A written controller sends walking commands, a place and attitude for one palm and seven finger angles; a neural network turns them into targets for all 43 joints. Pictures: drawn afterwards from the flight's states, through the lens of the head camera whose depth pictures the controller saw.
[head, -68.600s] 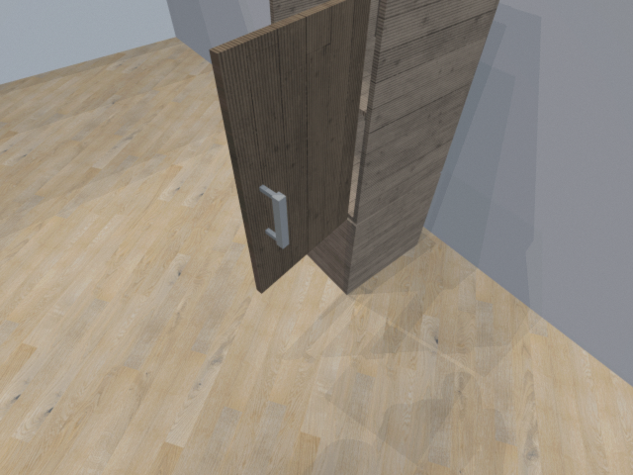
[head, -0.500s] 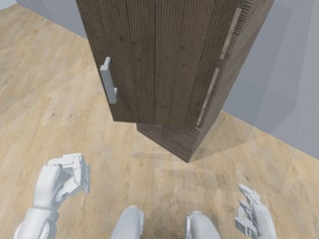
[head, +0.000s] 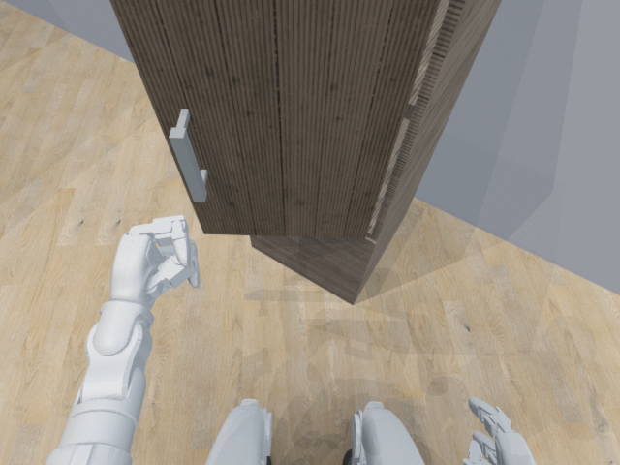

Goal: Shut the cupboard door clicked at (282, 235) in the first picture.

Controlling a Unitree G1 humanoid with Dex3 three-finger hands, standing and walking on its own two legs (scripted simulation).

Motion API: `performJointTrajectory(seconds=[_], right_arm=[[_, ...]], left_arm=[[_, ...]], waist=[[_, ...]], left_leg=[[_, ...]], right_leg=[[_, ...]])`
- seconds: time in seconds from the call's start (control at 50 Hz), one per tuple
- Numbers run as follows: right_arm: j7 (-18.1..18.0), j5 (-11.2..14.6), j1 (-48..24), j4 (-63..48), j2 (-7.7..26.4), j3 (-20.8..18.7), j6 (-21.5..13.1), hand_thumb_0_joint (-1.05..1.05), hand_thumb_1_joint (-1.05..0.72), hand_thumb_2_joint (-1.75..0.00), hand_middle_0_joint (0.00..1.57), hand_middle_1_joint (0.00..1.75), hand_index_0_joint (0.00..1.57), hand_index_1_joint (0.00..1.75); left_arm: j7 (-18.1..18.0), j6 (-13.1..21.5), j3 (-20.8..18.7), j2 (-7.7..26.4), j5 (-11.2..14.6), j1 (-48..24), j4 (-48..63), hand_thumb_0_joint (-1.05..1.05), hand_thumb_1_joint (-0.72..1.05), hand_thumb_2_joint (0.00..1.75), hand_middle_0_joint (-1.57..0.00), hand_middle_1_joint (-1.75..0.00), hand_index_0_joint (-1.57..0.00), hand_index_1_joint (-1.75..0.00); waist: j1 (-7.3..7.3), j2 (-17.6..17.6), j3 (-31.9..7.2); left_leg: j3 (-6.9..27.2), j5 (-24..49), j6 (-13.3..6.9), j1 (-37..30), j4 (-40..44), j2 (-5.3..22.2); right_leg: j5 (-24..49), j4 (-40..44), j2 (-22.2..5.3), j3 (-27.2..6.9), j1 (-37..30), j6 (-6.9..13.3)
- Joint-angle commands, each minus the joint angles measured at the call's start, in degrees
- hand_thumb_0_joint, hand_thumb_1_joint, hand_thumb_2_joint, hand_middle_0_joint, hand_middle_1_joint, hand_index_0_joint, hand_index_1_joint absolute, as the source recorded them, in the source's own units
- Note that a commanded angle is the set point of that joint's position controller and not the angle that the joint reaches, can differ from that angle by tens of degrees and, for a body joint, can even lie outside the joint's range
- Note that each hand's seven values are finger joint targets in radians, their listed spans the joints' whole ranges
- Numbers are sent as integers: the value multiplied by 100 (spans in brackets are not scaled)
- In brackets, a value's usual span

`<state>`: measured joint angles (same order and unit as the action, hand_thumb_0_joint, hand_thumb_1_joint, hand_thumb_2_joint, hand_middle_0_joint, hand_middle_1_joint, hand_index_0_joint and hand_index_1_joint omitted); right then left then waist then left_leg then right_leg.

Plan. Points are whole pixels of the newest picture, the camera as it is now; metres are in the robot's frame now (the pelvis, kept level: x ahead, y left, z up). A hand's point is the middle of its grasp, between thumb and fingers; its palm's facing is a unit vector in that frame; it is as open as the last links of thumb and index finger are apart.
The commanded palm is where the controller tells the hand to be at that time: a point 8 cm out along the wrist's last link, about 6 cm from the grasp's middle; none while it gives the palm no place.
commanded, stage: bring the fist close to the handle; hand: left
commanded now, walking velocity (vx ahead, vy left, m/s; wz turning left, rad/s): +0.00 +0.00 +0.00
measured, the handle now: (192, 158) +0.53 +0.19 +0.03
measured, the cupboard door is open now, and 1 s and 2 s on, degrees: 31 31 11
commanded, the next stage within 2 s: push the door shut along its arc in 0.76 s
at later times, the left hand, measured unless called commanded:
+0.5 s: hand (204, 201) +0.45 +0.16 +0.04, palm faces -0.01 -1.00 -0.02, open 3.1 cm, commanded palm +0.42 +0.21 +0.04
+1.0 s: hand (197, 208) +0.44 +0.17 +0.03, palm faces -0.03 -1.00 -0.02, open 3.1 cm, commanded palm +0.43 +0.21 +0.04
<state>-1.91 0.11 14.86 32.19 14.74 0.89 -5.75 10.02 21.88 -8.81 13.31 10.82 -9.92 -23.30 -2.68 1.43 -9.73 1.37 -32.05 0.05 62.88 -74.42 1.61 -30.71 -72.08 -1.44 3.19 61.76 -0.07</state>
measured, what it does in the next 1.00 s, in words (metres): stands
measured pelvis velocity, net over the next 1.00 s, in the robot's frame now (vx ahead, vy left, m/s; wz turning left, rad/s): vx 0.00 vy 0.00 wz -0.01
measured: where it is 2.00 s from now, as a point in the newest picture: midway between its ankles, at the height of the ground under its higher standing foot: outside the picture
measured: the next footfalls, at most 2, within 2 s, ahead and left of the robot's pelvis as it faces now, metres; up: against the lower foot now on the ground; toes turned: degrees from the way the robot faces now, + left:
none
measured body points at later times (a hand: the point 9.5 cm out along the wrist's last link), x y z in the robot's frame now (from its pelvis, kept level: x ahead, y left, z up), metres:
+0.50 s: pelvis +0.00 +0.00 +0.00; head +0.13 +0.01 +0.43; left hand +0.44 +0.21 +0.04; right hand +0.07 -0.27 -0.12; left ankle +0.03 +0.12 -0.62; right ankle +0.03 -0.13 -0.62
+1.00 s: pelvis +0.00 +0.00 +0.00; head +0.12 +0.01 +0.43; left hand +0.43 +0.22 +0.04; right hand +0.09 -0.27 -0.12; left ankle +0.03 +0.12 -0.62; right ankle +0.03 -0.13 -0.62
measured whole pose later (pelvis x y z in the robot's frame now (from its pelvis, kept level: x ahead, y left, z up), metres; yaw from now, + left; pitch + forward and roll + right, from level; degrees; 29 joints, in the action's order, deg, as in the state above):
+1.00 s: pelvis +0.00 +0.00 +0.00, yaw -1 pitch +23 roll -2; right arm -0.8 -0.5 15.3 35.1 14.8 0.5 0.1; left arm 13.0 29.3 -16.8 18.9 8.0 -35.2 -54.1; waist -5.7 0.9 -9.1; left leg 1.1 -31.1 0.0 66.5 -74.5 2.0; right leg -29.5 -72.1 -1.0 2.8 65.6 -0.1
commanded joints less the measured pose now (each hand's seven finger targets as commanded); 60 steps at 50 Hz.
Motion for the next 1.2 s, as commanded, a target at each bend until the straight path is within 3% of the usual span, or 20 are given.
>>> performJointTrajectory(seconds=[0.0,0.08,0.14,0.18,0.24,0.34,0.42,0.5,0.54,0.6,0.7,0.8,0.84,0.9,0.94,1.0,1.02,1.1,1.14,1.18], right_arm=[[-62,-23,97,-599,797,-375,-172,0,-90,-90,20,30,20,30],[-47,-30,269,-472,822,-377,-101,0,-90,-90,20,30,20,30],[-33,-40,337,-354,833,-392,-28,0,-90,-90,20,30,20,30],[-38,-53,466,-314,856,-404,4,0,-90,-90,20,30,20,30],[-3,-49,511,-255,844,-419,98,0,-90,-90,20,30,20,30],[15,-78,684,-132,872,-415,220,0,-90,-90,20,30,20,30],[115,-86,763,-225,869,-482,283,0,-90,-90,20,30,20,30],[141,-66,771,-227,887,-467,394,0,-90,-90,20,30,20,30],[127,-72,754,-255,884,-473,422,0,-90,-90,20,30,20,30],[119,-92,722,-229,861,-468,410,0,-90,-90,20,30,20,30],[85,-91,691,-149,867,-447,430,0,-90,-90,20,30,20,30],[67,-80,669,-185,888,-443,431,0,-90,-90,20,30,20,30],[85,-66,659,-166,872,-444,432,0,-90,-90,20,30,20,30],[46,-57,666,-104,927,-432,440,0,-90,-90,20,30,20,30],[33,-65,672,-71,926,-419,433,0,-90,-90,20,30,20,30],[12,-81,690,-41,966,-416,421,0,-90,-90,20,30,20,30],[25,-83,707,-24,948,-415,424,0,-90,-90,20,30,20,30],[42,-86,805,-12,1020,-408,471,0,-90,-90,20,30,20,30],[46,-70,823,-2,1020,-396,492,0,-90,-90,20,30,20,30],[45,-89,896,-27,1040,-400,487,0,-90,-90,20,30,20,30]], left_arm=[[-131,570,-554,963,-14,-1941,656,0,90,90,-130,-150,-130,-150],[-120,678,-543,1014,-64,-2713,49,0,90,90,-130,-150,-130,-150],[-69,730,-587,1088,-126,-3200,-338,0,90,90,-130,-150,-130,-150],[-47,766,-809,1320,-90,-3406,-566,0,90,90,-130,-150,-130,-150],[35,788,-864,1346,-109,-3565,-929,0,90,90,-130,-150,-130,-150],[59,856,-997,1566,-221,-4398,-1619,0,90,90,-130,-150,-130,-150],[107,965,-889,1284,-176,-3873,-1448,0,90,90,-130,-150,-130,-150],[21,932,-1062,1491,-208,-3965,-1576,0,90,90,-130,-150,-130,-150],[-34,994,-1186,1629,-222,-3952,-1442,0,90,90,-130,-150,-130,-150],[-109,1173,-1104,1585,-243,-4241,-1149,0,90,90,-130,-150,-130,-150],[-51,1199,-1048,1545,-263,-4254,-1542,0,90,90,-130,-150,-130,-150],[124,1192,-1103,1631,-192,-4148,-1558,0,90,90,-130,-150,-130,-150],[184,1137,-842,1317,-154,-4247,-1643,0,90,90,-130,-150,-130,-150],[273,1128,-975,1660,-199,-4673,-1836,0,90,90,-130,-150,-130,-150],[344,1147,-879,1653,-243,-5127,-1897,0,90,90,-130,-150,-130,-150],[415,1196,-969,1855,-260,-5486,-1967,0,90,90,-130,-150,-130,-150],[445,1180,-834,1707,-278,-5512,-2072,0,90,90,-130,-150,-130,-150],[543,1041,-1051,1985,-290,-5558,-2520,0,90,90,-130,-150,-130,-150],[612,992,-958,1989,-313,-5918,-2523,0,90,90,-130,-150,-130,-150],[667,1009,-998,2070,-304,-6054,-2388,0,90,90,-130,-150,-130,-150]], waist=[[-39,129,-2076],[-193,66,-2050],[-202,263,-2284],[-226,194,-2450],[-232,175,-2576],[-401,160,-2376],[-239,414,-2933],[-277,96,-2519],[-241,16,-2580],[-270,279,-2646],[-391,46,-2319],[-268,342,-2555],[-387,227,-2384],[-466,216,-2267],[-572,277,-2227],[-570,532,-2524],[-591,636,-2559],[-623,435,-2637],[-723,473,-2533],[-702,631,-2801]], left_leg=[[32,1417,-87,-1240,1104,-169],[51,1387,-101,-1162,1065,-164],[27,1443,-77,-1261,1034,-153],[53,1723,-91,-1292,978,-152],[-7,1858,-87,-1221,929,-142],[20,1639,-104,-1009,884,-136],[30,2294,-50,-1612,902,-106],[-3,1809,-91,-1150,983,-128],[-38,1707,-109,-1096,995,-138],[-25,1666,-93,-1280,1010,-141],[-35,1375,-119,-1046,1015,-146],[3,1553,-80,-1324,1026,-140],[32,1526,-88,-1331,1032,-132],[50,1311,-110,-1152,969,-133],[94,1234,-119,-1164,930,-131],[161,1437,-102,-1390,858,-121],[180,1516,-89,-1500,850,-122],[213,1624,-99,-1378,771,-96],[206,1487,-118,-1254,762,-99],[245,1651,-122,-1458,740,-101]], right_leg=[[1320,906,156,-130,-1211,153],[1330,918,180,-140,-1163,143],[1423,887,155,-168,-1127,139],[1692,841,184,-165,-1219,147],[1943,814,164,-215,-1325,122],[1739,829,175,-224,-1116,109],[2129,739,199,-154,-1118,143],[1870,847,209,-181,-1247,110],[1837,883,200,-230,-1384,107],[1747,889,201,-230,-1282,108],[1536,974,200,-251,-1218,87],[1615,921,201,-226,-1162,140],[1578,945,210,-182,-1047,124],[1393,953,200,-228,-947,117],[1287,935,196,-211,-780,124],[1336,818,199,-193,-613,158],[1353,807,207,-169,-519,169],[1405,739,224,-148,-489,159],[1323,774,225,-167,-473,153],[1372,716,244,-145,-427,185]])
